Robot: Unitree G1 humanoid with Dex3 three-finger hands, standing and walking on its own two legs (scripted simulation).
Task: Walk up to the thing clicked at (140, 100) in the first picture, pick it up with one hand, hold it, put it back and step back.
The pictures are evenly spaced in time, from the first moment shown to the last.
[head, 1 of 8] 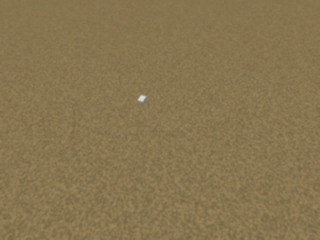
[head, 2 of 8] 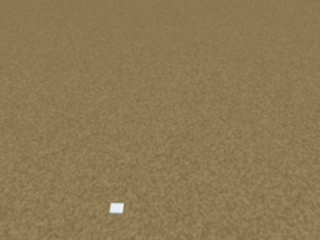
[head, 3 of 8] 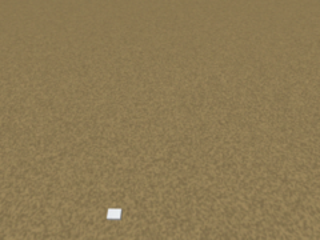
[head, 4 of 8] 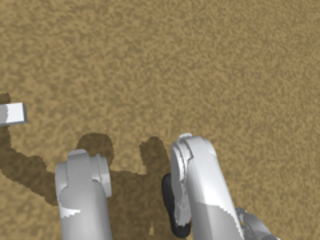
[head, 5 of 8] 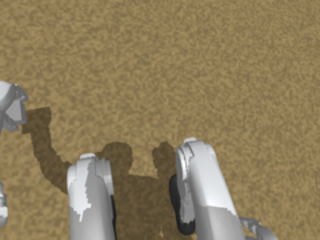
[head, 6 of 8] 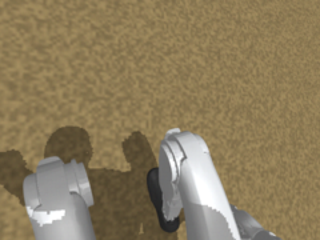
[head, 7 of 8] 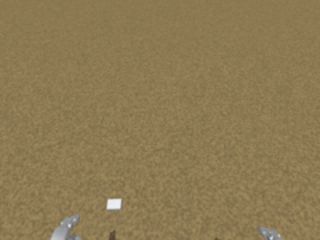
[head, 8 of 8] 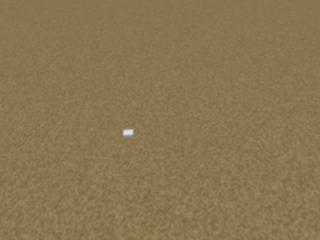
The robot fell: no
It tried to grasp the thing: yes
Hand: left
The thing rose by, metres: 0.70
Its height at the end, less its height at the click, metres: +0.00
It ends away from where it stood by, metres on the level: 0.01
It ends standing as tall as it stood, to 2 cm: yes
